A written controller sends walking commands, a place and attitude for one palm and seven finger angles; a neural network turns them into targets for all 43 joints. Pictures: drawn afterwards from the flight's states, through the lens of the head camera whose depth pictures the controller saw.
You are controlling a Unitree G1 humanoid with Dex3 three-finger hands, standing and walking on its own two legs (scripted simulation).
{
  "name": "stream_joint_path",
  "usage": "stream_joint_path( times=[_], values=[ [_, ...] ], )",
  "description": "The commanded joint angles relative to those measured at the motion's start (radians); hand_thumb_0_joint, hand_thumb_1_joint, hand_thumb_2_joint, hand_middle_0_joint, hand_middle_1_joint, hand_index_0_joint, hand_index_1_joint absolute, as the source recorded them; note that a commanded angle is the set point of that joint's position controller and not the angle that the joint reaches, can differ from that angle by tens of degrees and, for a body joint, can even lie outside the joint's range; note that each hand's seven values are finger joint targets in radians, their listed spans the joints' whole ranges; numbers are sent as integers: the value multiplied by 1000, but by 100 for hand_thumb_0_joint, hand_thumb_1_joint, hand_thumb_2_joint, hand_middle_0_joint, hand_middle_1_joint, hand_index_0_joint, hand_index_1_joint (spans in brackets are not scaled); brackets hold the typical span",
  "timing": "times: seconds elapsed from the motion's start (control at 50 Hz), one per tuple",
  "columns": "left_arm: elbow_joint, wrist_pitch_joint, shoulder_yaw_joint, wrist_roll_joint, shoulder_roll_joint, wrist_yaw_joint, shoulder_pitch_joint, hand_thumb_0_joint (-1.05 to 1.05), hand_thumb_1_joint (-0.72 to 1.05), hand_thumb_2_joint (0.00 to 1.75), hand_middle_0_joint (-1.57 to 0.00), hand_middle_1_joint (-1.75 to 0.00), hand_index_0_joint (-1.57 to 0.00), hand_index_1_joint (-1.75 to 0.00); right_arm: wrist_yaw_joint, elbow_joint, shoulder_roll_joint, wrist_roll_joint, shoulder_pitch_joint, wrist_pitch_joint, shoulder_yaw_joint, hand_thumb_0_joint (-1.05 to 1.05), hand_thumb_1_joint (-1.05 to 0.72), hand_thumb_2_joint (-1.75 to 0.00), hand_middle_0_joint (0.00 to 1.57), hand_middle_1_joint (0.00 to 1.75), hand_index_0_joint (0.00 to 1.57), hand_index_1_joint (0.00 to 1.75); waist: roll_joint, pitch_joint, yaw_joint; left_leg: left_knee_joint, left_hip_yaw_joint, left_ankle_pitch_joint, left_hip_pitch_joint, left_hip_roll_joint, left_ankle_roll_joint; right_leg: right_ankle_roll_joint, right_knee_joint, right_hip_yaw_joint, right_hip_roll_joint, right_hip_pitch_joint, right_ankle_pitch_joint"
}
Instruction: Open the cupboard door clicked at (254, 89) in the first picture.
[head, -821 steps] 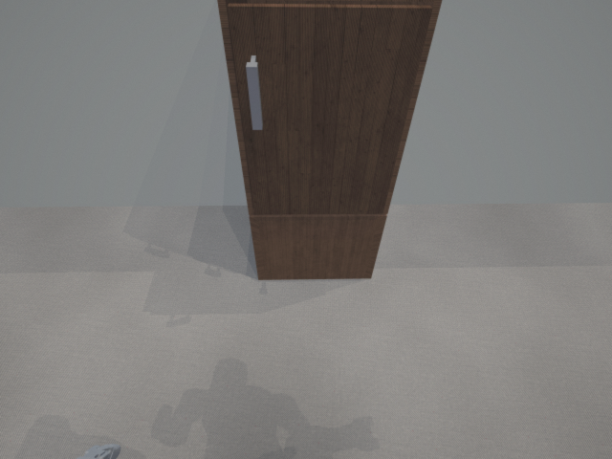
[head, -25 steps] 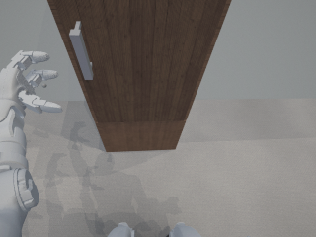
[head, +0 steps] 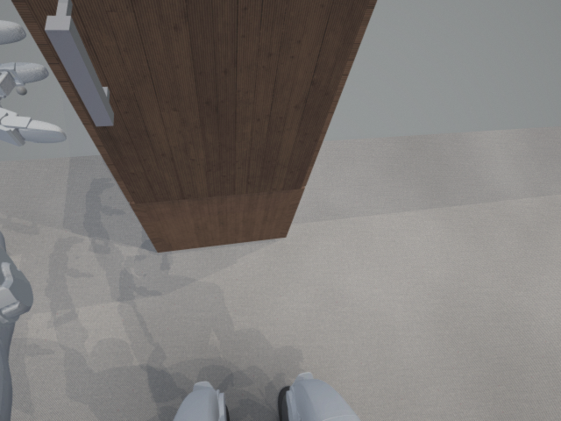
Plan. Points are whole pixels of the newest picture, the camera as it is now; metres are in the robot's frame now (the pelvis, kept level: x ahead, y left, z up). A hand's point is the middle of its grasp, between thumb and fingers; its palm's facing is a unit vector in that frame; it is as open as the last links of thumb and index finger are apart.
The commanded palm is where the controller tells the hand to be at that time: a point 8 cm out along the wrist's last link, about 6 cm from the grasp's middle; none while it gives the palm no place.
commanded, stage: move the hooked fingers beside the handle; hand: left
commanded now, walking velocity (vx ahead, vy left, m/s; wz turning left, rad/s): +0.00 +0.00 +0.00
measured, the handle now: (86, 67) +0.56 +0.21 +0.11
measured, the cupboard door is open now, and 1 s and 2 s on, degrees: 0 0 0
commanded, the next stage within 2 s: slide the fingers in behind the handle in 1.18 s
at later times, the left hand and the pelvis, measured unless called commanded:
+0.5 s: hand (15, 99) +0.50 +0.27 +0.11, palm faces +0.06 -1.00 +0.02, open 14.0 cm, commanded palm +0.48 +0.31 +0.10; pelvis +0.01 +0.01 +0.00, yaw +0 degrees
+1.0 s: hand (34, 91) +0.52 +0.26 +0.10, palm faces +0.07 -1.00 +0.00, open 14.0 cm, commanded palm +0.50 +0.31 +0.10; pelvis -0.01 +0.00 +0.00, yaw +0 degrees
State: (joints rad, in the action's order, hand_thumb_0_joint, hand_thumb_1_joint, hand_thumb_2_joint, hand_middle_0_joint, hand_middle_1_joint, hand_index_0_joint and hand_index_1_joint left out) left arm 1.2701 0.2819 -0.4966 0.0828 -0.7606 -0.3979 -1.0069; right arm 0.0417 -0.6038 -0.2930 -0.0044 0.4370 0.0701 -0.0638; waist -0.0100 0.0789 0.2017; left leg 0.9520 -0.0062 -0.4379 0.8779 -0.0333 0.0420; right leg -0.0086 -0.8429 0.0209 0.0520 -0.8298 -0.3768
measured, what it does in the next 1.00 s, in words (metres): stands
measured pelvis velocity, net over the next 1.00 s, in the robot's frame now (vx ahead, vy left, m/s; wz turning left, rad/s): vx -0.01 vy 0.00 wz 0.00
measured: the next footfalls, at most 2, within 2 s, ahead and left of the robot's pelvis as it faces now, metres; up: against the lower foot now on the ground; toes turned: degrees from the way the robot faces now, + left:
none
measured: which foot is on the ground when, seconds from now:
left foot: down 0.00-1.00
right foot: down 0.00-1.00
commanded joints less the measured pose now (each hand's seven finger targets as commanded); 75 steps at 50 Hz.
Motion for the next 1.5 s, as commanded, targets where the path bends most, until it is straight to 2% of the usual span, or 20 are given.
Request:
stream_joint_path(
  times=[0.0,0.1,0.14,0.2,0.26,0.32,0.38,0.44,0.56,0.64,0.72,0.8,0.84,0.9,1.08,1.2,1.26,1.34,1.38,1.48],
  values=[
    [-205,62,-18,16,-302,-4,-446,0,-50,30,-30,-120,-30,-120,15,39,-201,9,195,0,74,0,-90,-90,20,30,20,30,-193,494,-3,-73,76,535,-437,-15,-24,26,55,10,19,116,336],
    [-221,53,-23,16,-301,-18,-390,0,-50,30,-30,-120,-30,-120,9,51,-197,11,205,13,75,0,-90,-90,20,30,20,30,-239,508,-29,-74,69,586,-454,-16,-29,29,50,14,21,126,365],
    [-258,63,-67,28,-327,-17,-342,0,-50,30,-30,-120,-30,-120,4,57,-200,14,211,18,84,0,-90,-90,20,30,20,30,-199,552,-43,-69,74,639,-481,-22,-31,28,49,17,25,151,388],
    [-314,73,-33,47,-257,-20,-346,0,-50,30,-30,-120,-30,-120,-6,58,-188,12,202,25,87,0,-90,-90,20,30,20,30,-257,556,-45,-67,76,695,-538,-25,-40,29,53,22,30,124,388],
    [-314,70,-72,57,-291,-11,-308,0,-50,30,-30,-120,-30,-120,-6,58,-195,11,199,28,91,0,-90,-90,20,30,20,30,-204,527,-51,-75,75,672,-507,-23,-33,31,59,22,31,154,394],
    [-332,71,-1,50,-207,-7,-333,0,-50,30,-30,-120,-30,-120,-9,54,-182,6,183,32,89,0,-90,-90,20,30,20,30,-230,483,-35,-83,79,659,-531,-26,-41,28,67,29,31,107,357],
    [-359,85,-10,55,-206,7,-353,0,-50,30,-30,-120,-30,-120,-6,50,-183,7,174,29,91,0,-90,-90,20,30,20,30,-263,506,-43,-86,89,664,-568,-26,-50,32,66,29,30,95,335],
    [-306,79,41,60,-134,13,-350,0,-50,30,-30,-120,-30,-120,-7,43,-178,5,162,24,89,0,-90,-90,20,30,20,30,-195,447,-23,-95,88,592,-529,-22,-43,31,76,33,28,93,311],
    [-215,72,19,32,-207,35,-383,0,-50,30,-30,-120,-30,-120,6,56,-186,0,139,12,72,0,-90,-90,20,30,20,30,-146,351,-18,-109,76,385,-375,-3,-21,34,74,19,15,113,250],
    [-240,103,12,24,-242,38,-449,0,-50,30,-30,-120,-30,-120,11,57,-194,3,136,-3,70,0,-90,-90,20,30,20,30,-175,437,-9,-96,86,365,-410,-6,-26,33,65,12,13,98,218],
    [-164,89,56,22,-206,25,-496,0,-50,30,-30,-120,-30,-120,17,40,-197,2,141,-12,63,0,-90,-90,20,30,20,30,-171,398,25,-89,94,314,-386,-8,-21,29,67,14,12,43,175],
    [-198,83,14,16,-266,26,-501,0,-50,30,-30,-120,-30,-120,18,42,-202,9,164,-15,63,0,-90,-90,20,30,20,30,-198,509,3,-75,94,392,-416,-6,-23,31,50,13,12,85,229],
    [-183,71,52,10,-223,26,-503,0,-50,30,-30,-120,-30,-120,14,36,-197,9,169,-12,61,0,-90,-90,20,30,20,30,-203,467,15,-75,92,384,-403,-7,-23,28,56,17,14,62,221],
    [-189,68,-13,8,-307,35,-494,0,-50,30,-30,-120,-30,-120,15,39,-206,12,185,-6,62,0,-90,-90,20,30,20,30,-182,490,2,-71,89,400,-379,-8,-18,28,51,14,16,96,242],
    [-232,75,-49,7,-343,25,-429,0,-50,30,-30,-120,-30,-120,7,46,-199,12,201,11,68,0,-90,-90,20,30,20,30,-227,516,-20,-69,68,469,-397,-9,-17,27,52,10,24,142,316],
    [-241,69,-13,25,-268,6,-370,0,-50,30,-30,-120,-30,-120,3,47,-193,8,206,21,75,0,-90,-90,20,30,20,30,-208,496,-16,-73,68,521,-434,-13,-20,27,58,19,29,122,340],
    [-265,76,-41,36,-296,5,-369,0,-50,30,-30,-120,-30,-120,5,44,-195,9,206,23,78,0,-90,-90,20,30,20,30,-204,496,-24,-73,72,549,-447,-14,-21,31,57,20,29,134,354],
    [-269,74,30,41,-192,11,-391,0,-50,30,-30,-120,-30,-120,0,37,-187,9,190,22,80,0,-90,-90,20,30,20,30,-222,452,-8,-79,82,530,-470,-18,-29,29,64,26,28,81,313],
    [-328,86,50,50,-139,23,-405,0,-50,30,-30,-120,-30,-120,-4,33,-181,11,191,19,88,0,-90,-90,20,30,20,30,-263,522,-11,-68,96,630,-565,-25,-43,30,59,31,28,52,321],
    [-283,71,55,40,-118,64,-412,0,-50,30,-30,-120,-30,-120,-8,29,-177,12,179,15,84,0,-90,-90,20,30,20,30,-210,465,-9,-74,92,582,-502,-17,-36,29,57,31,24,69,324]
  ],
)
